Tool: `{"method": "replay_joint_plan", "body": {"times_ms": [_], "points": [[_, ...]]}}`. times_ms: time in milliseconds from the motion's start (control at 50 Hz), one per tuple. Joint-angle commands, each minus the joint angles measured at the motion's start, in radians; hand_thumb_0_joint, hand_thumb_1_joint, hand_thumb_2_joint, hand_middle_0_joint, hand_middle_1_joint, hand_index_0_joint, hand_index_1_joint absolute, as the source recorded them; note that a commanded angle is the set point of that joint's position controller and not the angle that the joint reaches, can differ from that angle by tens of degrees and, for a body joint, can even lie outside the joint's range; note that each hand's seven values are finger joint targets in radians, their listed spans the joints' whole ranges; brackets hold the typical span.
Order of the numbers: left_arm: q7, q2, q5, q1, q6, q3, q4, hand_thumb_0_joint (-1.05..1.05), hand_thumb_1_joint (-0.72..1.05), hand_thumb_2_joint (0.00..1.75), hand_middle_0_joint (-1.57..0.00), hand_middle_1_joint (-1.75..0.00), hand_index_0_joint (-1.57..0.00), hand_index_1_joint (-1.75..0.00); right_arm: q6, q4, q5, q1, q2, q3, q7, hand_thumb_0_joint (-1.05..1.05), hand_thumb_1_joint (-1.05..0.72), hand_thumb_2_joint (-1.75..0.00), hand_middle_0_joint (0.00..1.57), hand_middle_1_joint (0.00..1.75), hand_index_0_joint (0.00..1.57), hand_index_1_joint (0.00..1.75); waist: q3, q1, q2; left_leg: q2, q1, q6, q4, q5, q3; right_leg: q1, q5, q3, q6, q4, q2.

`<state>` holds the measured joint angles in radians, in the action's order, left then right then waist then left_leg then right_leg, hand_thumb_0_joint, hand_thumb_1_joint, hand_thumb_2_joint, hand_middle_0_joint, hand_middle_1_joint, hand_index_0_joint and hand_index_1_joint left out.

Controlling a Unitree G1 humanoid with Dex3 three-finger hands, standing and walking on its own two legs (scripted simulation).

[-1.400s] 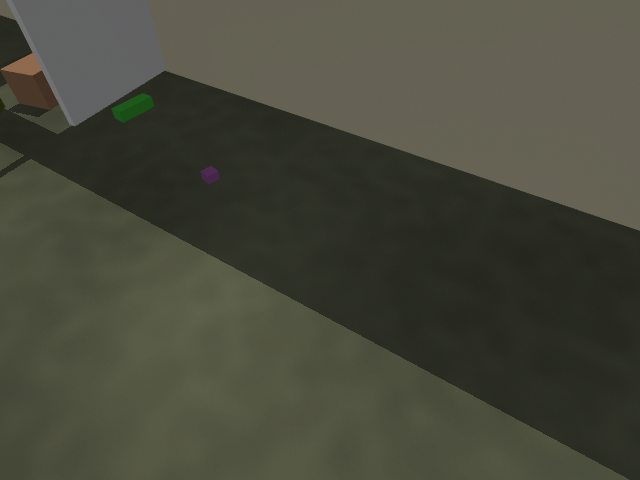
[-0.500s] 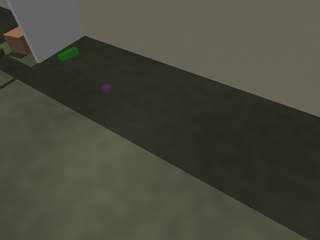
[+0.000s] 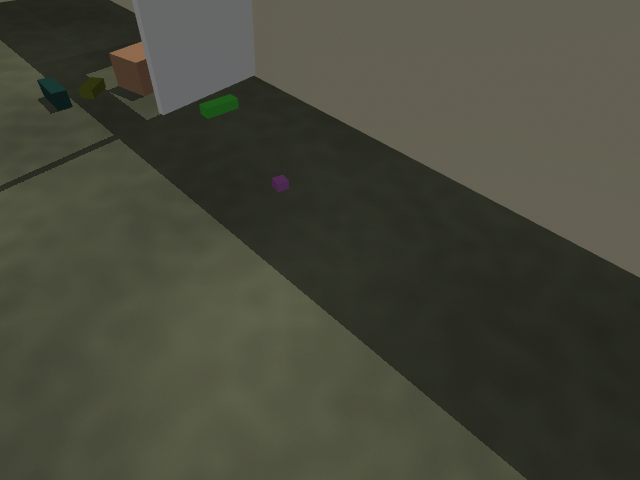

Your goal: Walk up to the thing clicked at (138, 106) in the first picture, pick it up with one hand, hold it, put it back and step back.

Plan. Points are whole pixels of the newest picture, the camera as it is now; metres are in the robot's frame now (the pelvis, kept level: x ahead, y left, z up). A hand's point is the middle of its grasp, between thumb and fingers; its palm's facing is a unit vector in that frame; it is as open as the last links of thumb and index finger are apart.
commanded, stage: walk up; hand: left
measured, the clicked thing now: (219, 106) +2.35 +0.66 -0.74
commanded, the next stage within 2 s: none
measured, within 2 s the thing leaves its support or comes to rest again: neither
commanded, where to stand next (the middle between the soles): +2.07 +0.25 m, yaw +22 degrees
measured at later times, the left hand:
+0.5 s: hand (128, 342) +0.38 +0.33 -0.13, palm faces +0.11 -0.92 -0.37, open 7.4 cm
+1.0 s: hand (148, 290) +0.52 +0.36 -0.18, palm faces +0.32 -0.87 -0.37, open 7.4 cm
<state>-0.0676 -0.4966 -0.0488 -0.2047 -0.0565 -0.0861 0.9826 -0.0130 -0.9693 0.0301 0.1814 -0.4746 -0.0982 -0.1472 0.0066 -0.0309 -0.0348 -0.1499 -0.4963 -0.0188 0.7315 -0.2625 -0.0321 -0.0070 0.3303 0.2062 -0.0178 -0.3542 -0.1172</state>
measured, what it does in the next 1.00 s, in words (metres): walks ahead, turning left: left foot, then right foot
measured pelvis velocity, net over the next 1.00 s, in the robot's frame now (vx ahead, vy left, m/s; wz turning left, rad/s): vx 0.63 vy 0.08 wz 0.32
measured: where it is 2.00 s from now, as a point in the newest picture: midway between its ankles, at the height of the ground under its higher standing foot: (290, 248)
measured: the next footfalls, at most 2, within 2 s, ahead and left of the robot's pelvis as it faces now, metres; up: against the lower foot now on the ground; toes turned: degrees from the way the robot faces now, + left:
left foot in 0.08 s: +0.15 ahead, +0.18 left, +0.00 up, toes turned +9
right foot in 0.50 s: +0.50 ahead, -0.07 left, +0.00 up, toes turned +4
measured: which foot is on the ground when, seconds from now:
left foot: up 0.00-0.06, down 0.08-0.52, up 0.54-0.92, down 0.94-1.00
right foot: down 0.00-0.08, up 0.10-0.48, down 0.50-0.98, up 1.00-1.00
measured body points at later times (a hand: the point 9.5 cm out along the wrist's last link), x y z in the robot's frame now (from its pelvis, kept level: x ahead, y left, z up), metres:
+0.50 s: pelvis +0.30 +0.03 -0.02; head +0.31 +0.03 +0.43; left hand +0.37 +0.38 -0.11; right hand +0.35 -0.28 -0.14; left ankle +0.11 +0.17 -0.74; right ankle +0.46 -0.07 -0.74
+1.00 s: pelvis +0.63 +0.08 -0.03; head +0.64 +0.11 +0.42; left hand +0.50 +0.40 -0.15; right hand +0.89 -0.15 -0.10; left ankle +0.70 +0.22 -0.74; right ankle +0.47 -0.07 -0.71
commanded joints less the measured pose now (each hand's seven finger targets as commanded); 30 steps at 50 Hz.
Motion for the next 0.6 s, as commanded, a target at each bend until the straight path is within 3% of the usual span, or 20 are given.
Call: {"method": "replay_joint_plan", "body": {"times_ms": [0, 20, 40, 60, 80, 100, 120, 160, 200, 300, 340, 380, 420, 460, 480, 500, 520, 540, 560, 580], "points": [[-0.002, -0.268, -0.001, 0.202, -0.032, -0.06, -0.126, 0.0, 0.9, 0.9, -0.2, -0.3, -0.2, -0.3, 0.047, 0.057, -0.012, 0.016, -0.168, -0.057, 0.009, 0.0, -0.9, -0.9, 0.2, 0.3, 0.2, 0.3, -0.034, 0.087, -0.02, 0.081, 0.341, 0.007, -0.094, 0.072, -0.145, -0.343, 0.366, -0.045, 0.163, 0.048, -0.159], [-0.005, -0.238, -0.004, 0.193, -0.027, -0.048, -0.118, 0.0, 0.9, 0.9, -0.2, -0.3, -0.2, -0.3, 0.051, 0.023, -0.01, 0.104, -0.196, -0.07, 0.023, 0.0, -0.9, -0.9, 0.2, 0.3, 0.2, 0.3, -0.005, 0.128, 0.074, 0.117, 0.442, 0.024, -0.111, -0.004, -0.154, -0.377, 0.33, -0.018, 0.157, -0.137, -0.12], [-0.013, -0.178, -0.001, 0.147, -0.021, -0.022, -0.117, 0.0, 0.9, 0.9, -0.2, -0.3, -0.2, -0.3, 0.058, -0.013, -0.008, 0.226, -0.25, -0.088, 0.043, 0.0, -0.9, -0.9, 0.2, 0.3, 0.2, 0.3, 0.047, 0.177, 0.23, 0.151, 0.604, 0.071, -0.179, -0.151, -0.103, -0.459, 0.168, 0.036, 0.132, -0.479, -0.04], [-0.024, -0.079, 0.004, 0.171, -0.019, 0.014, -0.148, 0.0, 0.9, 0.9, -0.2, -0.3, -0.2, -0.3, 0.065, -0.021, -0.001, 0.339, -0.357, -0.109, 0.066, 0.0, -0.9, -0.9, 0.2, 0.3, 0.2, 0.3, 0.014, 0.227, 0.46, -0.06, 0.679, 0.135, -0.394, -0.521, 0.338, -0.727, 0.233, -0.005, 0.084, -0.87, 0.055], [-0.018, -0.131, 0.033, 0.216, -0.031, 0.014, -0.202, 0.0, 0.9, 0.9, -0.2, -0.3, -0.2, -0.3, 0.075, 0.041, -0.045, 0.264, -0.455, -0.105, 0.067, 0.0, -0.9, -0.9, 0.2, 0.3, 0.2, 0.3, -0.006, 0.189, 0.428, -0.282, 0.603, 0.286, -0.683, -0.716, 0.885, -0.869, 0.214, -0.16, 0.075, -0.941, 0.107], [-0.014, -0.202, 0.023, 0.263, -0.037, 0.019, -0.19, 0.0, 0.9, 0.9, -0.2, -0.3, -0.2, -0.3, 0.081, 0.069, -0.06, 0.143, -0.44, -0.109, 0.073, 0.0, -0.9, -0.9, 0.2, 0.3, 0.2, 0.3, -0.081, 0.131, 0.214, -0.337, 0.472, 0.311, -0.713, -0.708, 0.889, -0.866, 0.131, -0.269, 0.069, -0.936, 0.006], [-0.016, -0.223, 0.039, 0.203, -0.034, 0.01, -0.145, 0.0, 0.9, 0.9, -0.2, -0.3, -0.2, -0.3, 0.094, 0.091, -0.052, 0.067, -0.373, -0.083, 0.081, 0.0, -0.9, -0.9, 0.2, 0.3, 0.2, 0.3, -0.09, 0.075, 0.112, -0.259, 0.449, 0.258, -0.606, -0.542, 0.646, -0.812, 0.041, -0.277, 0.059, -0.887, -0.037], [-0.025, -0.227, 0.051, 0.11, -0.03, -0.007, -0.092, 0.0, 0.9, 0.9, -0.2, -0.3, -0.2, -0.3, 0.113, 0.112, -0.041, 0.017, -0.29, -0.055, 0.094, 0.0, -0.9, -0.9, 0.2, 0.3, 0.2, 0.3, -0.056, 0.024, 0.161, -0.14, 0.367, 0.212, -0.561, -0.336, 0.39, -0.662, -0.043, -0.257, 0.041, -0.724, -0.066], [-0.039, -0.221, 0.046, 0.063, -0.015, -0.018, -0.072, 0.0, 0.9, 0.9, -0.2, -0.3, -0.2, -0.3, 0.124, 0.118, -0.044, -0.009, -0.251, -0.041, 0.09, 0.0, -0.9, -0.9, 0.2, 0.3, 0.2, 0.3, -0.05, -0.003, 0.169, -0.091, 0.28, 0.196, -0.579, -0.268, 0.256, -0.553, -0.1, -0.214, 0.013, -0.628, -0.051], [-0.062, -0.187, 0.037, 0.212, -0.01, -0.024, -0.157, 0.0, 0.9, 0.9, -0.2, -0.3, -0.2, -0.3, 0.145, 0.123, -0.041, 0.059, -0.26, -0.048, 0.092, 0.0, -0.9, -0.9, 0.2, 0.3, 0.2, 0.3, -0.111, 0.042, 0.158, -0.1, 0.326, 0.228, -0.633, -0.227, 0.225, -0.608, -0.2, -0.198, 0.006, -0.385, -0.035], [-0.063, -0.163, 0.039, 0.237, -0.014, -0.021, -0.173, 0.0, 0.9, 0.9, -0.2, -0.3, -0.2, -0.3, 0.149, 0.124, -0.039, 0.081, -0.248, -0.047, 0.093, 0.0, -0.9, -0.9, 0.2, 0.3, 0.2, 0.3, -0.095, 0.046, 0.13, -0.086, 0.346, 0.218, -0.616, -0.115, 0.185, -0.559, -0.261, -0.183, 0.014, -0.302, -0.024], [-0.059, -0.139, 0.041, 0.242, -0.022, -0.021, -0.176, 0.0, 0.9, 0.9, -0.2, -0.3, -0.2, -0.3, 0.151, 0.12, -0.033, 0.105, -0.241, -0.049, 0.099, 0.0, -0.9, -0.9, 0.2, 0.3, 0.2, 0.3, -0.038, 0.044, 0.127, -0.078, 0.397, 0.197, -0.543, 0.109, 0.138, -0.46, -0.293, -0.153, 0.031, -0.223, 0.003], [-0.053, -0.128, 0.043, 0.181, -0.024, -0.031, -0.154, 0.0, 0.9, 0.9, -0.2, -0.3, -0.2, -0.3, 0.144, 0.123, -0.023, 0.101, -0.239, -0.051, 0.11, 0.0, -0.9, -0.9, 0.2, 0.3, 0.2, 0.3, -0.005, 0.012, 0.137, -0.072, 0.357, 0.179, -0.43, 0.233, 0.102, -0.3, -0.258, -0.113, 0.042, -0.219, 0.035], [-0.038, -0.151, 0.042, -0.044, -0.026, -0.058, -0.082, 0.0, 0.9, 0.9, -0.2, -0.3, -0.2, -0.3, 0.139, 0.14, -0.014, 0.084, -0.207, -0.04, 0.113, 0.0, -0.9, -0.9, 0.2, 0.3, 0.2, 0.3, 0.109, -0.1, 0.028, 0.021, 0.289, 0.131, -0.057, 0.37, 0.013, 0.009, -0.177, -0.055, 0.073, -0.158, 0.093], [-0.02, -0.223, 0.029, -0.194, -0.035, -0.093, -0.048, 0.0, 0.9, 0.9, -0.2, -0.3, -0.2, -0.3, 0.139, 0.15, -0.011, 0.135, -0.135, -0.017, 0.113, 0.0, -0.9, -0.9, 0.2, 0.3, 0.2, 0.3, 0.199, -0.149, -0.142, 0.096, 0.069, 0.095, 0.284, 0.193, -0.019, 0.248, 0.034, -0.219, 0.094, -0.149, -0.011], [-0.009, -0.325, 0.031, -0.248, -0.048, -0.106, -0.056, 0.0, 0.9, 0.9, -0.2, -0.3, -0.2, -0.3, 0.145, 0.181, -0.04, 0.17, -0.078, 0.001, 0.117, 0.0, -0.9, -0.9, 0.2, 0.3, 0.2, 0.3, 0.219, -0.138, -0.339, 0.208, -0.206, 0.073, 0.507, -0.24, -0.003, 0.359, 0.33, -0.756, 0.16, 0.103, -0.333], [-0.002, -0.339, 0.045, -0.141, -0.049, -0.1, -0.092, 0.0, 0.9, 0.9, -0.2, -0.3, -0.2, -0.3, 0.144, 0.158, -0.027, 0.124, -0.161, -0.015, 0.127, 0.0, -0.9, -0.9, 0.2, 0.3, 0.2, 0.3, 0.169, -0.118, -0.252, 0.143, -0.246, 0.085, 0.628, -0.218, 0.111, 0.231, 0.519, -0.941, 0.236, 0.218, -0.403], [0.0, -0.297, 0.047, -0.061, -0.053, -0.09, -0.123, 0.0, 0.9, 0.9, -0.2, -0.3, -0.2, -0.3, 0.144, 0.14, -0.031, 0.067, -0.196, -0.016, 0.122, 0.0, -0.9, -0.9, 0.2, 0.3, 0.2, 0.3, 0.075, -0.097, -0.131, 0.089, -0.236, 0.09, 0.622, -0.105, 0.147, 0.123, 0.432, -0.787, 0.24, 0.212, -0.346], [0.003, -0.248, 0.043, -0.019, -0.059, -0.073, -0.125, 0.0, 0.9, 0.9, -0.2, -0.3, -0.2, -0.3, 0.143, 0.124, -0.038, 0.044, -0.187, -0.016, 0.11, 0.0, -0.9, -0.9, 0.2, 0.3, 0.2, 0.3, 0.027, -0.066, -0.078, 0.063, -0.201, 0.093, 0.548, -0.012, 0.144, 0.029, 0.29, -0.605, 0.213, 0.172, -0.268], [0.006, -0.207, 0.04, 0.021, -0.061, -0.063, -0.124, 0.0, 0.9, 0.9, -0.2, -0.3, -0.2, -0.3, 0.134, 0.111, -0.038, 0.064, -0.173, -0.014, 0.102, 0.0, -0.9, -0.9, 0.2, 0.3, 0.2, 0.3, -0.023, -0.025, -0.092, 0.03, -0.137, 0.086, 0.46, 0.02, 0.128, -0.09, 0.231, -0.478, 0.186, 0.181, -0.218]]}}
